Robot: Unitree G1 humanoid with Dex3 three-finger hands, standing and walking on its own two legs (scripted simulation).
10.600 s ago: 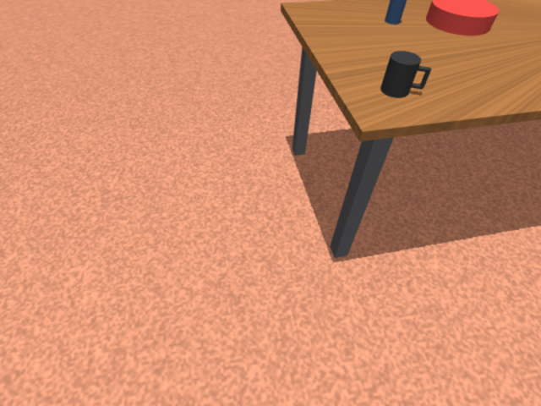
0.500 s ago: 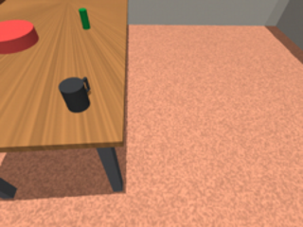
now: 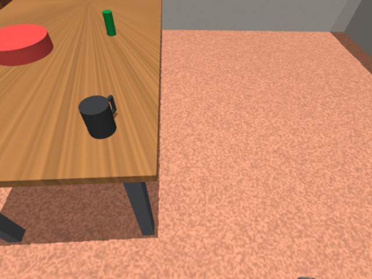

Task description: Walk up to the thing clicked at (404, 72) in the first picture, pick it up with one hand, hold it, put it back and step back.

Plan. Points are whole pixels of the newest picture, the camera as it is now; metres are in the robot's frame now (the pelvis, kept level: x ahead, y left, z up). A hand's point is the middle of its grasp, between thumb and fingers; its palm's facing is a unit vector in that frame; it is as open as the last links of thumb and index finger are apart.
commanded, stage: stand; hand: left
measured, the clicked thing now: (102, 113) +0.54 +0.24 +0.02
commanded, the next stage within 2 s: none
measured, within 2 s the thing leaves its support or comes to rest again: neither
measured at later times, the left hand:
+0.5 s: hand out of the picture +0.07 +0.25 -0.16, palm faces -0.01 -0.94 -0.34, open 7.4 cm
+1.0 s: hand out of the picture +0.06 +0.25 -0.16, palm faces +0.00 -0.94 -0.34, open 7.4 cm
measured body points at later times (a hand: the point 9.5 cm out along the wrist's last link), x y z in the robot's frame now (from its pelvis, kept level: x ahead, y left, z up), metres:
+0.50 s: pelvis +0.00 +0.00 +0.00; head +0.01 +0.00 +0.45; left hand +0.07 +0.30 -0.13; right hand +0.08 -0.30 -0.13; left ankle +0.01 +0.12 -0.75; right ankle -0.01 -0.14 -0.75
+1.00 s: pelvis +0.00 +0.00 +0.00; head +0.01 +0.00 +0.45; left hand +0.06 +0.30 -0.13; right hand +0.08 -0.30 -0.13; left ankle +0.01 +0.12 -0.75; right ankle -0.01 -0.14 -0.75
